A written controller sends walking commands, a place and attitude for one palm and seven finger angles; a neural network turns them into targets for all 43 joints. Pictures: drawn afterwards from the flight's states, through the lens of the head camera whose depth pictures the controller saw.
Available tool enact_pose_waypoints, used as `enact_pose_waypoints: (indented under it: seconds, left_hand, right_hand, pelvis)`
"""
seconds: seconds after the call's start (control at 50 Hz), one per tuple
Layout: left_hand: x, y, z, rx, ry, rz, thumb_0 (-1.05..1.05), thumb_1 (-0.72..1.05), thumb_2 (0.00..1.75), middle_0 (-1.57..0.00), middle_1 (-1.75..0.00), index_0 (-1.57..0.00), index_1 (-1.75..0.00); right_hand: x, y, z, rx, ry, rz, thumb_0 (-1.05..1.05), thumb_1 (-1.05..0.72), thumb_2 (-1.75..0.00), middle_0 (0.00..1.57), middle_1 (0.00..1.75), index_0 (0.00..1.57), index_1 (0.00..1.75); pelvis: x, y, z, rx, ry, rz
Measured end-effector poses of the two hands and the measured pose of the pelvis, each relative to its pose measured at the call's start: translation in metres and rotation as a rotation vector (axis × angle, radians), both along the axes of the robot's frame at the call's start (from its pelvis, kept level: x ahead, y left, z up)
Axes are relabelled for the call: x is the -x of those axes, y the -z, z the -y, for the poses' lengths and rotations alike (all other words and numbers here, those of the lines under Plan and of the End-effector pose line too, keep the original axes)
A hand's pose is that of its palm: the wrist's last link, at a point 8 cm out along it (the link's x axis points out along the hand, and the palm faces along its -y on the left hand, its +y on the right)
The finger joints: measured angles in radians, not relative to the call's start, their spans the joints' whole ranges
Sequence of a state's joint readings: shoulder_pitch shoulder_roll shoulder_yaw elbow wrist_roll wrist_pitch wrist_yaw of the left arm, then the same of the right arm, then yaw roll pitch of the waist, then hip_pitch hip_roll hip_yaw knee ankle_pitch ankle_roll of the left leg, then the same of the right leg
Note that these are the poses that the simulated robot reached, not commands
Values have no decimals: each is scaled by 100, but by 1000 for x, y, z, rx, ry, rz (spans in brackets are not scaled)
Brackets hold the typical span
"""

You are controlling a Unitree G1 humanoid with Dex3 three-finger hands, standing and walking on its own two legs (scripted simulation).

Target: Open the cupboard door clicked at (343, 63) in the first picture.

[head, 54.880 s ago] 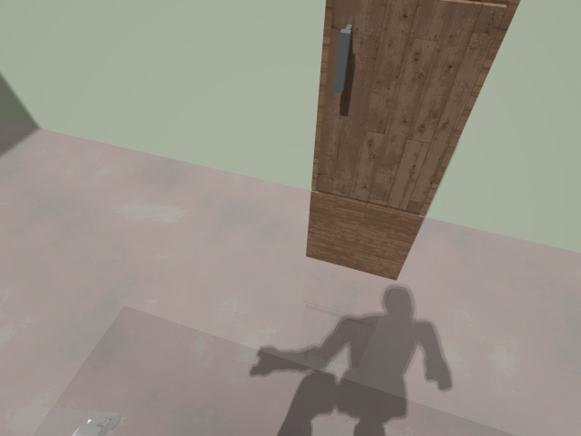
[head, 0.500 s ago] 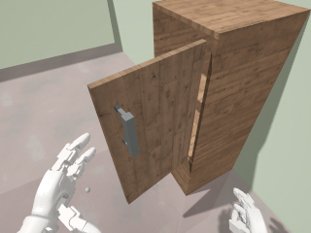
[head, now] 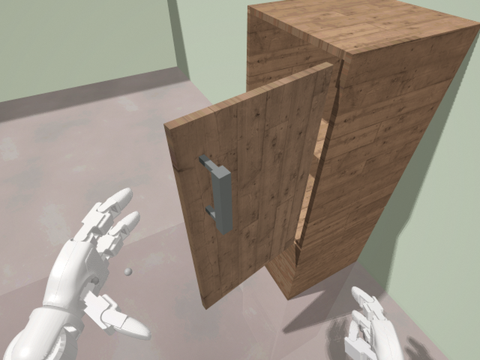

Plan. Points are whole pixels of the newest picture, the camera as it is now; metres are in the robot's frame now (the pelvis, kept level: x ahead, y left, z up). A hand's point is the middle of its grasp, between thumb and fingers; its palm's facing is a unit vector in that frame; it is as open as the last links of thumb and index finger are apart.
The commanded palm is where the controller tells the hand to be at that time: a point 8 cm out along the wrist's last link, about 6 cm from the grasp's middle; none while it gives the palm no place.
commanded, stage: draw the hand back to the body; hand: left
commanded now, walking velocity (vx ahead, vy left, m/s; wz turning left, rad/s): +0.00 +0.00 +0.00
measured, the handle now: (215, 195) +0.34 +0.08 +0.13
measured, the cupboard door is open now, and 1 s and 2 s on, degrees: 100 100 100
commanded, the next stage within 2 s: step back with the hand held close in 1.12 s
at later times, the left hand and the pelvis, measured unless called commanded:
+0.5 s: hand (94, 233) +0.23 +0.23 +0.15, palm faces +0.35 -0.86 -0.37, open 12.0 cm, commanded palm +0.18 +0.28 +0.17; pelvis +0.03 +0.00 +0.02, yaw -2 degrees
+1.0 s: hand (94, 221) +0.25 +0.24 +0.16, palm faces +0.40 -0.83 -0.39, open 7.6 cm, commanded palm +0.20 +0.28 +0.18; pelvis +0.05 -0.01 +0.02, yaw -2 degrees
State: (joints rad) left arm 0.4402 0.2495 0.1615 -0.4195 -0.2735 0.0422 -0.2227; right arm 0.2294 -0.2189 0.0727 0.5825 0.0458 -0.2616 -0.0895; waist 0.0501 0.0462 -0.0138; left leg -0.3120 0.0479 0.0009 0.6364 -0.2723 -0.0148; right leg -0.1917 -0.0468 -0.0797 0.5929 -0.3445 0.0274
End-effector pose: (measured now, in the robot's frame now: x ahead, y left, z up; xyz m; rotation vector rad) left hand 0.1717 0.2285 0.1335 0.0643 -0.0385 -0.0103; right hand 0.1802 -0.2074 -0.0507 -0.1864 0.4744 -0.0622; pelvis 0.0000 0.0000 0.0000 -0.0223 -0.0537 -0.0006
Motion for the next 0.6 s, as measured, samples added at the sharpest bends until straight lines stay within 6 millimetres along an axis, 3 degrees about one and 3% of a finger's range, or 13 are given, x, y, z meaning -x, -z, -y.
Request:
enact_pose_waypoints:
  seconds: [0.06, 0.14, 0.3, 0.6]
  left_hand:
    - [0, -5, -6, -7, -7, 13, -1, -47, 32, -15, -30, -15, -30]
    - [0, -14, -16, -146, -149, 37, -1, -39, 35, -16, -30, -15, -30]
    - [-1, -15, -31, -252, -304, 17, -1, -16, 45, -16, -30, -16, -30]
    - [-30, -38, -47, -355, -380, 63, 0, 35, 67, -19, -30, -18, -30]
  right_hand:
    - [-3, -3, -2, 3, -9, 8, 1, -90, -90, 20, 30, 20, 30]
    - [-8, -5, -4, 28, -10, -9, 1, -90, -90, 20, 30, 20, 30]
    - [-12, 1, -5, 50, -11, -100, 1, -90, -90, 20, 30, 20, 30]
    - [-32, 9, 8, 36, 30, -187, 1, -90, -90, 20, 30, 20, 30]
  pelvis:
    - [-1, -1, -1, 1, -1, 1]
    - [-3, -5, -2, 1, 8, 14]
    - [-13, -13, -5, -7, 21, 20]
    - [-41, -17, 0, -20, 40, 18]
